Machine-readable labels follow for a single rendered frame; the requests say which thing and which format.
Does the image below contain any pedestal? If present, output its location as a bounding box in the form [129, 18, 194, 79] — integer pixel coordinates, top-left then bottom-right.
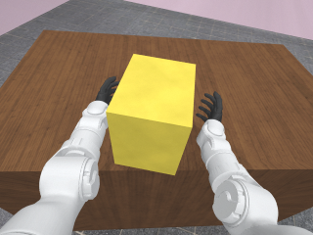
[0, 29, 313, 231]

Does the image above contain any right robot upper arm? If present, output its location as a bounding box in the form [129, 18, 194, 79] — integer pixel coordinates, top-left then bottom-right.
[212, 178, 313, 235]

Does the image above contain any right robot hand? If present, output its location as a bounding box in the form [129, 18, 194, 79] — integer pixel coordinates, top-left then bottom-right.
[196, 91, 223, 122]

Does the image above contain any left robot hand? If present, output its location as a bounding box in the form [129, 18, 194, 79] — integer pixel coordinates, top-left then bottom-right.
[95, 76, 119, 105]

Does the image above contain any carton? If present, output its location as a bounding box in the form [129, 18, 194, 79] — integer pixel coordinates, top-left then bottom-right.
[106, 54, 196, 175]

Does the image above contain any left robot forearm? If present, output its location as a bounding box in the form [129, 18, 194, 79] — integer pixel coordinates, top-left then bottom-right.
[39, 100, 109, 196]

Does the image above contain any left robot upper arm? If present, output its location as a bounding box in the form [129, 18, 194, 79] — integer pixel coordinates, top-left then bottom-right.
[0, 156, 100, 235]

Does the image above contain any right robot forearm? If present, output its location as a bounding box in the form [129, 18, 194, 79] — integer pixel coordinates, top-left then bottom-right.
[196, 118, 263, 194]

